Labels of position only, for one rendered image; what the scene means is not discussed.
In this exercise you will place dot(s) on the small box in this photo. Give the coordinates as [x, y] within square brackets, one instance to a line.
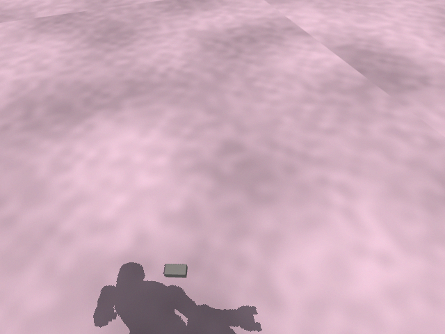
[176, 270]

